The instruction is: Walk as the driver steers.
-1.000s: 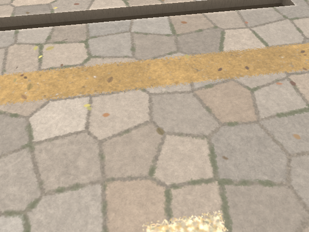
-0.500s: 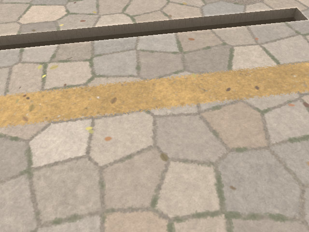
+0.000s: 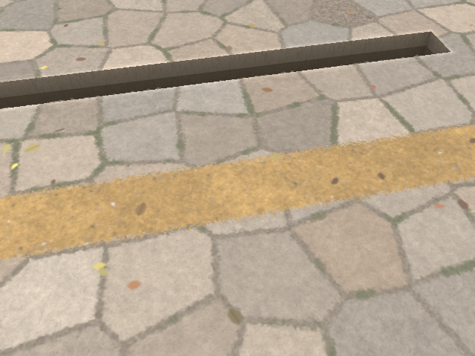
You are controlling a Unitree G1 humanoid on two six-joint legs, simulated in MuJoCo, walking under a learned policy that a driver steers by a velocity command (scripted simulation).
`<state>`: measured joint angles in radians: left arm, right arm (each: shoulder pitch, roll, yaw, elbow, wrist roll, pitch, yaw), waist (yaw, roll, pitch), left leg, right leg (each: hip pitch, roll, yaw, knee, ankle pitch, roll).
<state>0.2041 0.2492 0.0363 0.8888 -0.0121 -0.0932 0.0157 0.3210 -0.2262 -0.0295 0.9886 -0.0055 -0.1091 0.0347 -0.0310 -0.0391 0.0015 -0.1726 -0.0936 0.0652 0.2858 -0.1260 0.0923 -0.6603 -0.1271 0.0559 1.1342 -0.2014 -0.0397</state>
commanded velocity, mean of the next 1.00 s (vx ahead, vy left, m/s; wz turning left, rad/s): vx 0.50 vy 0.00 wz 0.00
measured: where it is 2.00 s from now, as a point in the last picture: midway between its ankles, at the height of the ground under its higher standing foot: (246, 199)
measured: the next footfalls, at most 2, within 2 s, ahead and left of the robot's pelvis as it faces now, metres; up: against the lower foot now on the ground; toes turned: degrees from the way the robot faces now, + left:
right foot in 0.30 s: +0.34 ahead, -0.17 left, +0.00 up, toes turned -2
left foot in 0.86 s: +0.65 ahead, +0.08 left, +0.00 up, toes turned +3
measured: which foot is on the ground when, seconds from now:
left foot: down 0.00-0.32, up 0.34-0.84, down 0.86-1.00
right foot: up 0.00-0.28, down 0.30-0.88, up 0.90-1.00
